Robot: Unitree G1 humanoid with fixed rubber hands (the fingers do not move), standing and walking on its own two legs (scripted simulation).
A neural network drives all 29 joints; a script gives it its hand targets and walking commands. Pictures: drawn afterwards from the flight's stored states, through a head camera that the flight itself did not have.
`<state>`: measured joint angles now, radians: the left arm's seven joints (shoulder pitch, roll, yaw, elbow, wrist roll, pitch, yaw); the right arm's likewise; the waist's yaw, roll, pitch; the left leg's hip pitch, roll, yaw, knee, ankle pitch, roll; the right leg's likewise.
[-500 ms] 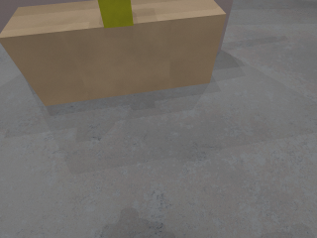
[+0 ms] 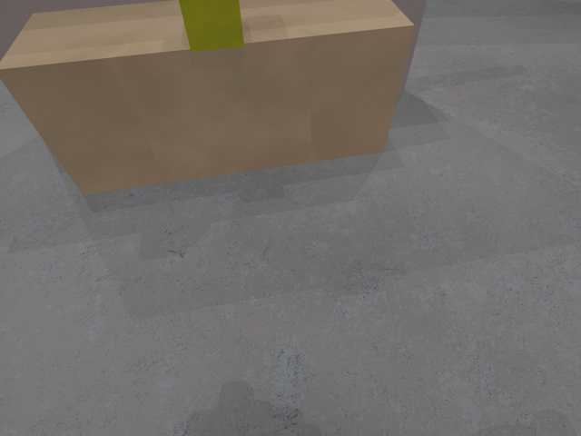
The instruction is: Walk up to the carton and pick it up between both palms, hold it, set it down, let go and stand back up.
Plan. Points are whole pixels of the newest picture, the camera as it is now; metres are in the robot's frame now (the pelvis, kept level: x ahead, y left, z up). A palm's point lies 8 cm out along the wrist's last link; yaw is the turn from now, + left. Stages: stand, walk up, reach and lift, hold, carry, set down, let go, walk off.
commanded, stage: stand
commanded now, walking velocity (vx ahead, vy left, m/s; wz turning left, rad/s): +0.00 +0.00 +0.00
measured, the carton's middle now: out of the picture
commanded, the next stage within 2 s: walk up in 0.28 s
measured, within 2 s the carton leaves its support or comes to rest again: neither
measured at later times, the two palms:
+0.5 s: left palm out of the picture -0.03 +0.20 -0.15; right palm out of the picture -0.04 -0.19 -0.15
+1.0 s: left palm out of the picture +0.06 +0.36 -0.18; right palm (371, 386) +0.21 -0.11 -0.16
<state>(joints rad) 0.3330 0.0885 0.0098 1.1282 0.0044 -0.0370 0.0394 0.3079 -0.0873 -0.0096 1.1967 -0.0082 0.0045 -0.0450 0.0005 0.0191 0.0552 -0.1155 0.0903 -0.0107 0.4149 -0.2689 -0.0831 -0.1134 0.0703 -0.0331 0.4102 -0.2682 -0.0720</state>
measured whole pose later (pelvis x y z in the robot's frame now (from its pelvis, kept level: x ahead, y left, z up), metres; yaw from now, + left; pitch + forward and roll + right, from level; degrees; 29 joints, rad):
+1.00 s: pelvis +0.14 +0.12 -0.04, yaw +7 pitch -6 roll +0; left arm 0.41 0.26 -0.01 1.03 0.05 -0.02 -0.02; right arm 0.29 -0.18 -0.02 0.92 0.00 -0.04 -0.01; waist 0.02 -0.06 0.13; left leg -0.38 0.04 0.11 0.80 -0.33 0.04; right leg -0.31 -0.05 0.00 1.28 -0.51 -0.03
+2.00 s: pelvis +0.61 +0.16 -0.03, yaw +12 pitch -4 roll -1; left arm 0.35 0.30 0.00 0.90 0.04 -0.01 -0.03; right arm 0.35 -0.17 0.00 0.78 -0.02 -0.06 -0.01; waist 0.00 -0.07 0.10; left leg -0.34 0.04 0.06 0.75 -0.34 0.01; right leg -0.44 -0.06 -0.05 1.23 -0.50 0.00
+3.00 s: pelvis +0.93 +0.17 -0.02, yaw +8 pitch -3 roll +0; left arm 0.30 0.21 -0.03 0.92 -0.01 -0.02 0.00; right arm 0.17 -0.19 0.05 0.92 0.00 0.01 0.00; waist 0.00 0.01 0.06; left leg -0.32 0.07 0.13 0.62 -0.24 0.00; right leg -0.22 -0.03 -0.02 0.64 -0.37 0.01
